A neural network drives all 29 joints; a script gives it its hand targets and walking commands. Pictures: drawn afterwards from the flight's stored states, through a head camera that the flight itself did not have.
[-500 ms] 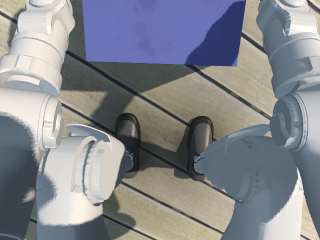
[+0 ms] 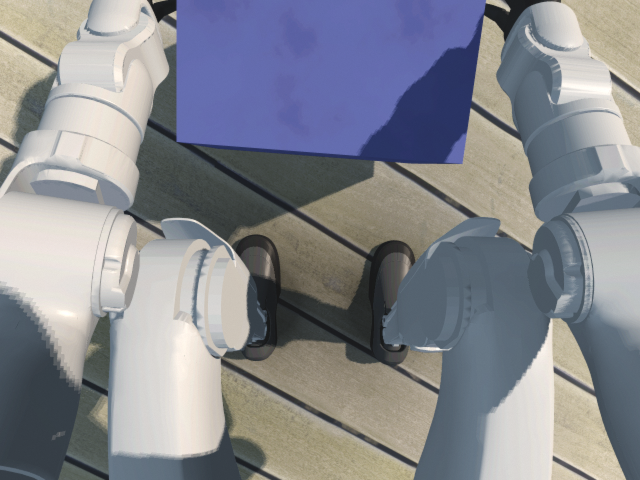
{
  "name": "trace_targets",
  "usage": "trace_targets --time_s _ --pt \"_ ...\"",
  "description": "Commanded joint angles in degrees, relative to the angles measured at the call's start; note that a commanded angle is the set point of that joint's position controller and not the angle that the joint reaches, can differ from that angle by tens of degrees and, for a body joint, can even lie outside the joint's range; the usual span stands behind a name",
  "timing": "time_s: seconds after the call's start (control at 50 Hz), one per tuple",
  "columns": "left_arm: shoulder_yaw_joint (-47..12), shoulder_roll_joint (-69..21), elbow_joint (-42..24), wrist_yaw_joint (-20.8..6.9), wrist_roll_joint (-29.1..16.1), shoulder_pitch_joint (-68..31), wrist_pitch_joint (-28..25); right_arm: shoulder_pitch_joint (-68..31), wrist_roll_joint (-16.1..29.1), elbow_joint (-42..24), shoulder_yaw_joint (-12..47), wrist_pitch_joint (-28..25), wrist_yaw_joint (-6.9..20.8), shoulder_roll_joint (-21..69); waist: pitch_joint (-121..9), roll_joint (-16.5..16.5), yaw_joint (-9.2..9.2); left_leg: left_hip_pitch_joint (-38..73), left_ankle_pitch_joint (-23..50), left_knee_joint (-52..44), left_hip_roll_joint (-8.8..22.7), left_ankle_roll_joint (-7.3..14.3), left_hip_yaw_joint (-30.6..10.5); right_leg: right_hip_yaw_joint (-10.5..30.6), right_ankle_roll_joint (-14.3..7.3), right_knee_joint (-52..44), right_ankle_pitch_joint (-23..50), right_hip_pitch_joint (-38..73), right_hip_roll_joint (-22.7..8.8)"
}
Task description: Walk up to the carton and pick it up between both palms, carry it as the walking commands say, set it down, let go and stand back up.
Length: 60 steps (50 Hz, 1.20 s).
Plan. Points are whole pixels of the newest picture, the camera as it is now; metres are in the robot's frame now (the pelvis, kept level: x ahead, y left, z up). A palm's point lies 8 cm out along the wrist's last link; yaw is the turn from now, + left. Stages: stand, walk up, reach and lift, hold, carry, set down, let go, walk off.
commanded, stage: reach and lift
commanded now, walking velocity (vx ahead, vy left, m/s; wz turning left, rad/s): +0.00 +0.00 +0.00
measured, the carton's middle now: (324, 72) +0.51 +0.00 -0.22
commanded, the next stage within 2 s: none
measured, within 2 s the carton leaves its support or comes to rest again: neither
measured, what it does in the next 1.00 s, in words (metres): rises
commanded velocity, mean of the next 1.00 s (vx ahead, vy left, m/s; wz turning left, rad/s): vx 0.00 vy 0.00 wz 0.00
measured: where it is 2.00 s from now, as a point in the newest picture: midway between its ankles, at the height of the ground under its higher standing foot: (324, 320)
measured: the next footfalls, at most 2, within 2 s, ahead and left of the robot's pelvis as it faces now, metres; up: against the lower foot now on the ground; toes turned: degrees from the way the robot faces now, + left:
none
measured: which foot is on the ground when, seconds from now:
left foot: down 0.00-1.00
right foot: down 0.00-1.00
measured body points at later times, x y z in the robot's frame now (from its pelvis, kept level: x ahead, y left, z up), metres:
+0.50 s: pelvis -0.01 +0.00 +0.03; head +0.32 +0.00 +0.33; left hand +0.54 +0.17 -0.09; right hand +0.54 -0.19 -0.08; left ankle +0.15 +0.10 -0.32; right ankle +0.15 -0.12 -0.32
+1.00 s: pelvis -0.02 +0.00 +0.08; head +0.29 +0.00 +0.40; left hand +0.52 +0.17 -0.02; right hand +0.52 -0.19 -0.01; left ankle +0.15 +0.10 -0.32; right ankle +0.15 -0.12 -0.32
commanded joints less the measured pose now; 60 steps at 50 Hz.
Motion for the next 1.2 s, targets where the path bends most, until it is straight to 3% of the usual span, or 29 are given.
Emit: trace_targets --time_s 0.0,0.02,0.08,0.12,0.14,0.16,0.22,0.3,0.34,0.36,0.38,0.4,0.5,0.52,0.58,0.66,0.74,0.78,0.8,0.82,0.86,0.88,0.9,0.92,1.06,1.08,1.1,1.14,1.18 --pt "-15.31 -51.94 -31.33 -14.89 -4.21 -44.19 -2.41 -41.48 3.48 -31.1 16.11 0.59 15.56 51.72 -109.73 2.16 -1.34 47.04 11.14 -13.71 -7.52 -2.04 -2.68 -2.4 0.11 -14.19 11.52 36.03 7.99" --pt "-15.78 -52.75 -31.86 -14.8 -4.87 -44.09 -2.32 -41.02 3.13 -31.09 15.68 0.66 15.49 51.54 -109.69 2.59 -2.28 47.0 11.09 -13.65 -7.75 -2.1 -2.76 -2.43 0.03 -14.09 11.38 36.08 7.91" --pt "-15.3 -52.89 -31.24 -14.78 -3.93 -42.92 -1.68 -41.05 2.92 -32.78 16.62 1.18 15.38 52.57 -112.88 1.69 -1.08 47.77 12.43 -13.85 -7.89 -2.09 -2.75 -2.26 0.17 -14.43 12.86 38.27 8.11" --pt "-15.54 -53.33 -32.32 -14.94 -3.95 -42.6 -1.37 -40.4 2.68 -32.77 16.42 1.83 15.45 53.63 -111.89 1.19 -1.39 46.89 10.84 -14.34 -8.03 -1.91 -2.68 -2.29 0.22 -14.95 11.38 38.51 8.19" --pt "-15.57 -54.14 -32.5 -14.96 -3.69 -42.74 -1.25 -41.31 2.96 -33.65 16.17 1.71 15.64 53.45 -112.75 2.97 -0.93 47.93 10.88 -14.69 -7.98 -2.13 -2.56 -2.25 0.01 -14.95 11.31 37.58 8.21" --pt "-15.96 -53.0 -34.84 -14.7 -4.07 -43.57 -1.13 -41.6 2.82 -36.41 16.66 1.97 15.55 53.34 -117.13 1.48 -1.67 50.44 12.11 -14.7 -8.09 -1.98 -3.01 -2.66 0.21 -15.08 12.7 40.01 8.32" --pt "-16.21 -53.04 -38.66 -14.4 -4.22 -44.8 -0.64 -41.32 3.04 -37.75 16.94 3.0 15.25 54.2 -120.73 2.18 -0.84 51.66 12.69 -15.5 -8.52 -2.09 -2.79 -1.97 0.16 -15.76 13.38 42.54 8.43" --pt "-16.94 -55.52 -38.65 -14.55 -3.81 -43.19 0.83 -40.17 2.3 -39.31 16.81 4.16 15.14 55.33 -122.94 2.15 -2.05 52.75 11.25 -17.26 -8.7 -2.19 -3.27 -2.35 0.12 -16.86 12.27 42.84 8.84" --pt "-15.93 -55.82 -40.68 -14.62 -3.13 -43.16 1.02 -40.97 2.38 -42.04 17.24 4.34 15.2 55.52 -124.46 1.81 -0.73 53.09 11.92 -17.98 -8.75 -1.93 -2.8 -1.9 0.23 -17.95 12.32 43.98 8.95" --pt "-16.12 -56.76 -38.2 -14.8 -2.62 -41.73 1.39 -39.57 2.01 -39.23 16.88 4.56 15.58 55.83 -122.34 2.04 -1.35 53.33 11.03 -18.59 -8.67 -1.98 -3.15 -2.36 0.35 -18.22 11.25 41.41 8.97" --pt "-16.27 -57.59 -41.38 -14.65 -2.66 -43.14 1.48 -40.02 2.28 -41.89 17.17 4.8 15.81 56.88 -126.74 2.4 -0.96 55.79 12.6 -19.0 -8.71 -2.06 -3.04 -2.23 0.28 -18.42 12.63 42.96 9.17" --pt "-16.06 -57.87 -40.54 -14.71 -2.06 -42.55 1.7 -39.87 2.37 -40.34 16.93 5.01 15.98 57.14 -124.66 2.87 -0.45 55.33 10.96 -19.81 -8.68 -2.06 -3.36 -2.55 0.08 -18.41 10.7 40.52 9.09" --pt "-16.49 -59.65 -42.68 -15.76 -1.43 -42.4 2.07 -37.24 0.79 -41.0 16.68 6.09 16.66 61.76 -128.29 0.68 -0.65 55.01 11.47 -21.02 -8.86 -1.83 -2.9 -1.81 0.54 -20.93 12.01 43.78 9.37" --pt "-16.5 -59.91 -43.77 -15.78 -1.38 -42.67 2.36 -38.64 1.22 -43.93 17.32 6.21 16.58 61.48 -130.98 0.83 -0.18 56.88 12.1 -21.48 -8.73 -1.75 -3.1 -1.91 0.59 -21.05 12.3 44.64 9.54" --pt "-16.24 -61.17 -44.84 -16.08 -0.98 -42.1 2.83 -36.5 1.26 -41.42 17.08 7.15 17.05 63.99 -131.41 1.01 0.74 56.68 11.0 -22.57 -8.89 -1.89 -2.54 -1.41 0.63 -22.19 11.19 44.97 9.65" --pt "-16.43 -63.79 -46.71 -16.4 -1.64 -41.37 3.69 -37.35 1.39 -45.41 17.07 7.48 17.12 64.04 -135.24 1.33 -0.39 60.04 12.72 -23.98 -9.31 -1.97 -3.26 -1.22 0.53 -23.61 12.95 46.65 9.94" --pt "-15.74 -63.94 -45.95 -16.58 -0.99 -40.75 4.26 -37.02 0.96 -45.12 16.78 7.92 17.17 64.78 -134.68 1.49 0.09 60.52 11.81 -25.44 -9.37 -1.96 -3.29 -1.2 0.66 -24.86 12.16 47.08 10.16" --pt "-16.06 -65.42 -48.25 -16.52 -1.65 -41.92 4.6 -36.8 1.15 -45.26 16.62 8.37 17.25 65.53 -137.62 1.76 -0.49 63.04 11.81 -25.94 -9.5 -2.14 -3.44 -0.84 0.45 -25.65 12.04 48.67 10.11" --pt "-16.15 -65.4 -47.7 -16.55 -1.53 -41.69 4.8 -36.6 0.32 -45.05 15.9 8.46 17.36 64.87 -136.48 1.42 -1.72 63.07 11.31 -26.34 -9.55 -2.31 -4.03 -1.46 0.55 -25.66 11.74 46.86 10.26" --pt "-16.3 -65.81 -47.68 -16.74 -1.58 -41.43 4.9 -37.02 1.04 -45.71 16.35 8.43 17.37 65.66 -136.79 2.32 -0.59 63.71 12.01 -26.28 -9.53 -2.3 -3.68 -0.93 0.37 -25.98 12.18 47.34 10.24" --pt "-16.1 -66.79 -47.99 -16.74 -1.47 -41.25 5.42 -36.83 0.78 -45.7 16.02 8.71 17.47 65.78 -137.72 2.29 -0.63 64.03 10.89 -27.4 -9.51 -2.47 -3.78 -1.14 0.19 -26.56 11.54 48.36 10.21" --pt "-15.03 -66.13 -47.78 -16.71 -0.44 -40.54 5.41 -36.47 0.7 -45.34 16.07 8.94 17.6 66.96 -137.03 1.42 0.23 64.25 11.45 -27.77 -9.46 -2.16 -3.89 -1.07 0.52 -26.86 11.83 48.2 10.39" --pt "-14.98 -66.75 -47.54 -16.67 -0.71 -40.75 5.58 -35.87 0.56 -44.0 15.52 9.24 17.85 67.3 -137.09 0.9 -0.69 64.46 10.38 -27.95 -9.4 -2.19 -4.3 -1.25 0.57 -26.99 11.1 47.89 10.33" --pt "-14.87 -67.23 -48.14 -16.84 -0.83 -40.72 5.69 -35.95 0.96 -44.71 15.45 9.3 17.97 67.97 -137.86 2.06 0.15 65.34 10.7 -28.4 -9.51 -2.23 -3.85 -0.82 0.42 -27.57 10.92 48.61 10.58" --pt "-14.73 -68.74 -51.32 -16.97 -1.19 -42.92 7.01 -37.09 0.59 -46.16 14.36 10.43 18.22 68.39 -140.07 2.05 -1.13 69.62 9.78 -30.86 -9.77 -2.56 -4.91 -0.63 0.27 -30.27 10.66 50.45 10.73" --pt "-14.33 -68.73 -50.74 -17.0 -0.68 -41.43 7.12 -36.59 1.04 -46.0 14.78 10.53 18.34 69.57 -140.56 1.7 -0.08 69.4 10.55 -30.73 -9.83 -2.45 -4.66 -0.23 0.42 -30.25 11.19 51.45 10.75" --pt "-13.82 -69.37 -49.93 -17.08 -0.59 -41.51 7.47 -36.45 1.01 -45.41 14.1 10.67 18.56 68.95 -138.65 3.0 -0.25 69.99 9.11 -31.9 -9.7 -2.38 -5.39 -0.17 0.22 -30.74 9.87 49.86 10.77" --pt "-12.6 -70.19 -48.89 -17.34 -0.11 -40.67 7.51 -36.46 0.49 -45.13 14.49 10.9 18.6 70.3 -137.96 0.67 0.68 68.32 9.24 -32.15 -9.74 -2.35 -4.6 0.25 0.4 -31.96 9.35 51.27 10.75" --pt "-12.99 -71.07 -50.08 -17.5 -0.31 -41.21 7.6 -36.26 0.24 -45.05 14.01 11.1 18.89 70.95 -139.6 0.63 -0.17 69.86 9.2 -32.92 -9.8 -2.4 -5.08 0.11 0.33 -32.56 9.93 52.44 10.87"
